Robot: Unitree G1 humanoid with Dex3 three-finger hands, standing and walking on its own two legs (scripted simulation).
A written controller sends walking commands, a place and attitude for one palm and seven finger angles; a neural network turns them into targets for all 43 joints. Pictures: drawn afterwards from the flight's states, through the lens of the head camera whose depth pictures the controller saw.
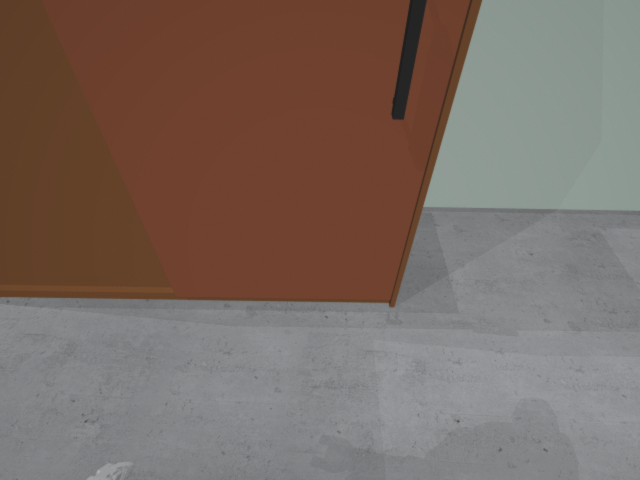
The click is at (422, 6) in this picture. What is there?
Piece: wardrobe's sliding door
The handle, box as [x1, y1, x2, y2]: [391, 0, 426, 119]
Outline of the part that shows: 426,0 410,0 391,113 392,117 396,119 403,119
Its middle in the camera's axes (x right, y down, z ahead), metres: +0.17 -0.37 +0.74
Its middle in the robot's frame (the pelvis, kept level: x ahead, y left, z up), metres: +0.83 -0.11 +0.19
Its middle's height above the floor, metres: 0.96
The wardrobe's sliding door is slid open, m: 0.00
